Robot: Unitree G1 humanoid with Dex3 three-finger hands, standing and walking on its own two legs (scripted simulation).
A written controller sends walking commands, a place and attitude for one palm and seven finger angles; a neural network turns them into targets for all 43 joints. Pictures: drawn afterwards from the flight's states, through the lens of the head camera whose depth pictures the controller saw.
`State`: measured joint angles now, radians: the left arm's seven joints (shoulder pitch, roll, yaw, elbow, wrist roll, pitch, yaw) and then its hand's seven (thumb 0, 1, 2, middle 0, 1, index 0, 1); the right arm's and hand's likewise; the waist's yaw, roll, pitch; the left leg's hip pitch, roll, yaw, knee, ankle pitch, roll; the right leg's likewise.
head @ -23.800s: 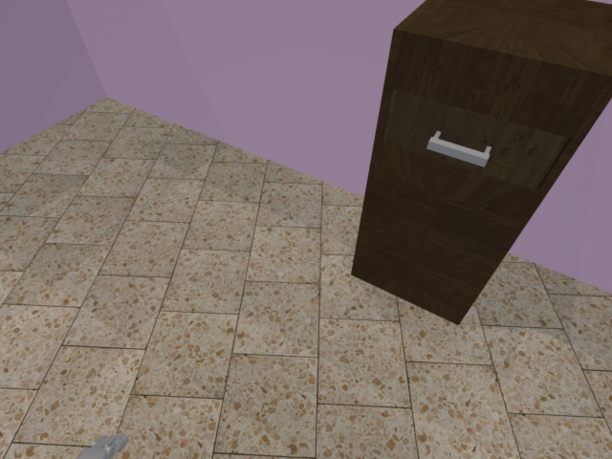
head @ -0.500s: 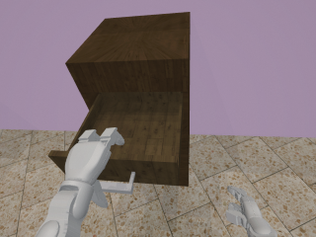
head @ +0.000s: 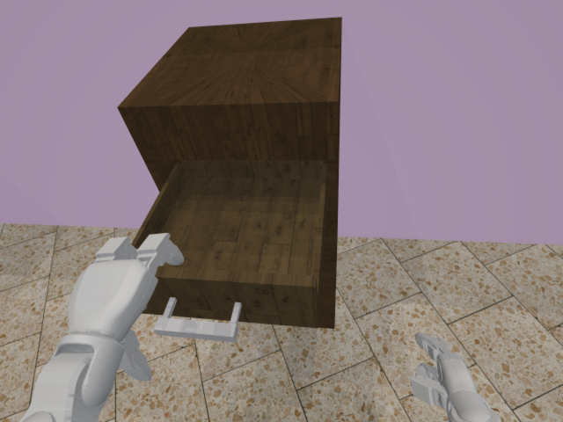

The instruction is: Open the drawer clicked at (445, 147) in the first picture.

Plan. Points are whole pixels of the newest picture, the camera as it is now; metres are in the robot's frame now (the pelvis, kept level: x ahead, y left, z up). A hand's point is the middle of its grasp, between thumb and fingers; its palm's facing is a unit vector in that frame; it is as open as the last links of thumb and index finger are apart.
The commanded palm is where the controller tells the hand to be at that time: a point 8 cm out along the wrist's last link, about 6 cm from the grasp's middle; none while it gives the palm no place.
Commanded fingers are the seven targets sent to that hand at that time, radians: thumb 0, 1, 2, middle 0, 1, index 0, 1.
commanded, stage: draw the hand back to the body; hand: left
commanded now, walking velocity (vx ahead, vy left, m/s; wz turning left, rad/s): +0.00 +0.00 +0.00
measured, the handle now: (200, 317) +0.27 +0.21 -0.05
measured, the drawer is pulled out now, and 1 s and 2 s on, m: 0.30 0.30 0.30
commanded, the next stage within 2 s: step back with the hand held close in 1.06 s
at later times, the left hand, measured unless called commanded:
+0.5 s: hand (128, 280) +0.22 +0.22 +0.15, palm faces +0.35 -0.85 -0.39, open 11.8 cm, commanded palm +0.17 +0.26 +0.17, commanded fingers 0.00 0.31 0.64 -0.24 -0.68 -0.24 -0.68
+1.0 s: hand (105, 289) +0.21 +0.24 +0.15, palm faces +0.41 -0.81 -0.42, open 7.8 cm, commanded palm +0.16 +0.29 +0.17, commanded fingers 0.00 0.90 0.90 -0.20 -0.30 -0.20 -0.30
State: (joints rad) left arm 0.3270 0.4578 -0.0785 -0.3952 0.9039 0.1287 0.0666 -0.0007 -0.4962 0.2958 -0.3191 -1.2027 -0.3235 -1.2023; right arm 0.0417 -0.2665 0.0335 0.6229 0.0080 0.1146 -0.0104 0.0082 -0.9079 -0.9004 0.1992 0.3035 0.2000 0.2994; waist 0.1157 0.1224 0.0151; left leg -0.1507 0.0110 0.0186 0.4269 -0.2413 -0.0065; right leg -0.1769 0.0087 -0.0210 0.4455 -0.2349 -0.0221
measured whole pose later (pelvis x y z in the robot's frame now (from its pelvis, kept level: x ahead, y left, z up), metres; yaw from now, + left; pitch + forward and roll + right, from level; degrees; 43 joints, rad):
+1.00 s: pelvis +0.03 +0.00 +0.00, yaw +2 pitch -2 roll +0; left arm 0.56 0.31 0.26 -0.50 -0.04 -0.08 0.11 0.01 0.79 0.85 -0.22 -0.37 -0.22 -0.37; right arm 0.15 -0.21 0.01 0.62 0.01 -0.12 -0.08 0.01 -0.91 -0.90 0.20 0.30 0.20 0.30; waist 0.07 0.07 0.02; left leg -0.10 0.01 -0.01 0.42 -0.29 -0.01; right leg -0.10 0.01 -0.05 0.41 -0.28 -0.02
